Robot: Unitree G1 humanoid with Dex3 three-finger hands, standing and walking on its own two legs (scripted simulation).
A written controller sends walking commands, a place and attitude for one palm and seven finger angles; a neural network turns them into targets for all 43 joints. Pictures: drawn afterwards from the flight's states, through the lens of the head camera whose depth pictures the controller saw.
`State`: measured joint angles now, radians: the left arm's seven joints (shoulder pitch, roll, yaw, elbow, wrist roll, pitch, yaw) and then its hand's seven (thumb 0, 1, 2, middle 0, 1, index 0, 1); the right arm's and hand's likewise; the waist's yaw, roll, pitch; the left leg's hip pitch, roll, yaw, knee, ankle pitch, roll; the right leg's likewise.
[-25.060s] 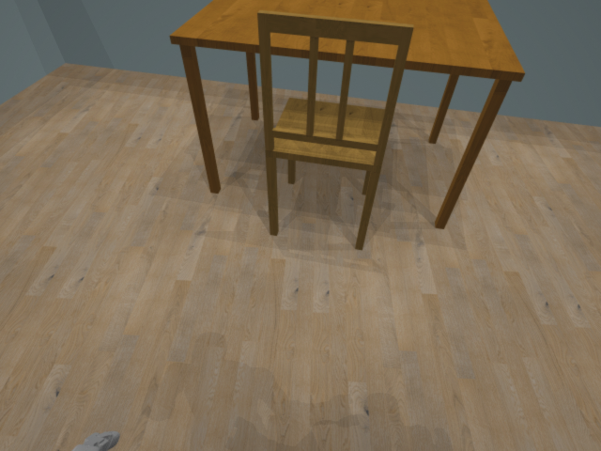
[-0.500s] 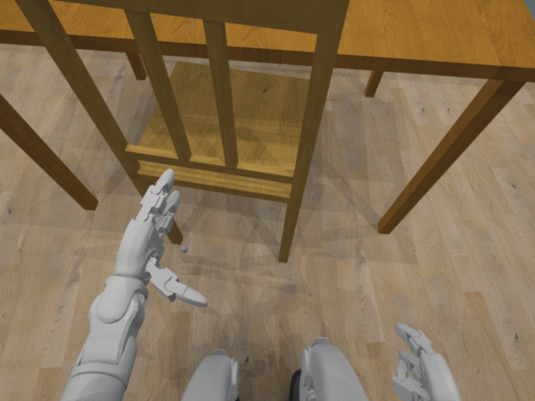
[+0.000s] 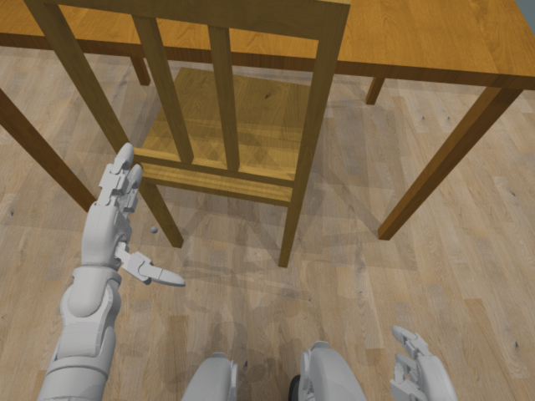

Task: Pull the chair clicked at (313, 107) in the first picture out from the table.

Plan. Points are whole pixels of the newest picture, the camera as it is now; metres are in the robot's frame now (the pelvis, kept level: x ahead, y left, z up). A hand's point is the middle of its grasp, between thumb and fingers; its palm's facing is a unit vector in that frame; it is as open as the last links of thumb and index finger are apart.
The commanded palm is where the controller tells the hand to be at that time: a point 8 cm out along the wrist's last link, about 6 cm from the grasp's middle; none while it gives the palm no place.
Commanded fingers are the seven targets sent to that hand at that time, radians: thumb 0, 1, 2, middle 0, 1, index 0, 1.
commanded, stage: push the fingers through the gap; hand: left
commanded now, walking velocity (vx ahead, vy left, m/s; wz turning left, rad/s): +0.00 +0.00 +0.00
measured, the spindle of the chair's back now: (170, 103) +0.58 +0.18 +0.05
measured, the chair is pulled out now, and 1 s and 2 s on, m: -0.09 -0.09 -0.09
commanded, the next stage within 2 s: hook a spindle and tug to test in 1.58 s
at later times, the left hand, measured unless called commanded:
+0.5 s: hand (167, 217) +0.38 +0.16 +0.02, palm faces -0.14 -0.99 -0.04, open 16.9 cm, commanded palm +0.37 +0.22 +0.02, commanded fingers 0.00 -0.50 0.30 -0.06 -0.08 -0.06 -0.08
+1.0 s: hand (174, 184) +0.43 +0.15 +0.03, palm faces -0.08 -1.00 -0.05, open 16.9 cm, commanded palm +0.41 +0.20 +0.02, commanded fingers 0.00 -0.50 0.30 -0.06 -0.08 -0.06 -0.08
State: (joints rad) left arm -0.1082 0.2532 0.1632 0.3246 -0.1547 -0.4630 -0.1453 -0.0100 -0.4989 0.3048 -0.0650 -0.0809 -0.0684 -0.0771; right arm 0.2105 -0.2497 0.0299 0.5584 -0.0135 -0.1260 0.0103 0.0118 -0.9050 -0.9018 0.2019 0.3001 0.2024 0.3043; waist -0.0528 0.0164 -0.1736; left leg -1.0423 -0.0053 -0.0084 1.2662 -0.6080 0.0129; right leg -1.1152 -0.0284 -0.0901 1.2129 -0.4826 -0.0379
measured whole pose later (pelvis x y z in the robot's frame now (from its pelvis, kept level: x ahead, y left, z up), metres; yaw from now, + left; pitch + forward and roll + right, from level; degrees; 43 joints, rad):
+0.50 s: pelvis +0.00 +0.01 +0.00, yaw -1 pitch +24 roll -2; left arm -0.28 0.27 0.17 0.52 -0.18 -0.36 -0.23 -0.01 -0.50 0.31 -0.06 -0.08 -0.06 -0.08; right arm 0.25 -0.26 0.03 0.58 -0.01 -0.11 0.00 0.01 -0.90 -0.90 0.20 0.30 0.20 0.30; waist -0.08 0.03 -0.16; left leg -1.07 0.00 0.00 1.26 -0.60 0.03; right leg -1.14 -0.03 -0.08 1.18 -0.46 -0.02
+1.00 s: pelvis +0.00 +0.02 +0.00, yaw -1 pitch +25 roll -2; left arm -0.50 0.28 0.21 0.71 -0.12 -0.45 -0.15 -0.01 -0.50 0.30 -0.06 -0.08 -0.06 -0.08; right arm 0.26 -0.25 0.03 0.62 -0.03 -0.09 0.02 0.01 -0.90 -0.90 0.20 0.30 0.20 0.30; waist -0.11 0.03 -0.17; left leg -1.11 -0.01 0.00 1.27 -0.60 0.04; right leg -1.17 -0.03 -0.08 1.19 -0.45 -0.01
